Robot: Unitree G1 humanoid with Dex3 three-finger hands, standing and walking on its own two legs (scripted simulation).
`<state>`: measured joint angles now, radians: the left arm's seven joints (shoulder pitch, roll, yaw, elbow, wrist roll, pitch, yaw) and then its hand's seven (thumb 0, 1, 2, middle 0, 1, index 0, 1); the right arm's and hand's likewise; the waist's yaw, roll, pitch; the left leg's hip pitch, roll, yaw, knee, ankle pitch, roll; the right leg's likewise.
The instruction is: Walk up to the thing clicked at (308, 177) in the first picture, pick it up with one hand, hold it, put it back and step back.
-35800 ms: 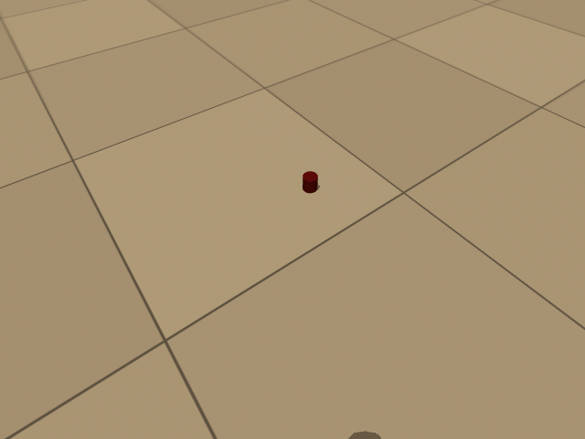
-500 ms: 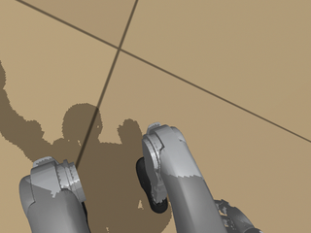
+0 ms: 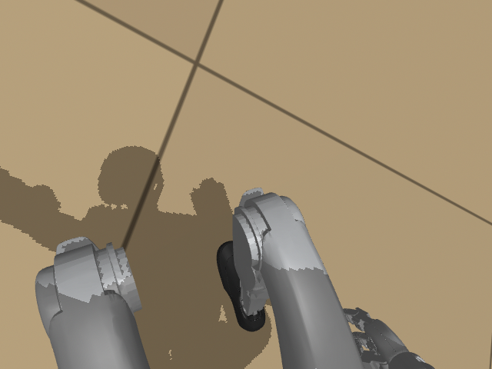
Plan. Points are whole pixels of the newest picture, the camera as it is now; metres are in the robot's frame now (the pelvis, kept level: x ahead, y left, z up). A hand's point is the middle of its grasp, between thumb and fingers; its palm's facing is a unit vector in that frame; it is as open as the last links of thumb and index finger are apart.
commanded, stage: rest palm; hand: left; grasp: from above
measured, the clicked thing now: out of the picture +0.50 +0.34 -0.28
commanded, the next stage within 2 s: close in 1.78 s
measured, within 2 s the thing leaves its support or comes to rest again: neither
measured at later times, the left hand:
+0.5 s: hand out of the picture +0.48 +0.34 -0.23, palm faces -0.43 -0.10 -0.90, open 14.1 cm
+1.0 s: hand out of the picture +0.48 +0.35 -0.25, palm faces -0.46 -0.14 -0.88, open 14.1 cm
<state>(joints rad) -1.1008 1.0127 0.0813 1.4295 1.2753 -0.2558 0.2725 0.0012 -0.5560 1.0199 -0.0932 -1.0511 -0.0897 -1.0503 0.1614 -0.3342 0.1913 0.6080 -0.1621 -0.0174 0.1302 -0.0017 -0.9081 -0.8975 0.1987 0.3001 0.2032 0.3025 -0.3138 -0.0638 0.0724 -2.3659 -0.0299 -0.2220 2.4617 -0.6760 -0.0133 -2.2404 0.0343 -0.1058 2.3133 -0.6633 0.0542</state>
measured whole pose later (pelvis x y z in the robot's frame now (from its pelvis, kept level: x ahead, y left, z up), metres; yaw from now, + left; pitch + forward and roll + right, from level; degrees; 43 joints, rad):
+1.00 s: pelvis +0.00 +0.00 -0.01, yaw -3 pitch +30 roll -15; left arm -1.09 1.13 0.16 1.61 1.31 -0.25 0.45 0.00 -0.52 0.99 -0.09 -1.02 -0.08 -1.02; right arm 0.13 -0.37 0.28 0.58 -0.22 -0.12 0.17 0.00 -0.90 -0.90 0.20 0.30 0.20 0.30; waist -0.38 -0.13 0.18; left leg -2.36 -0.01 -0.27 2.53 -0.72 -0.01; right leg -2.23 0.06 -0.14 2.34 -0.67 0.07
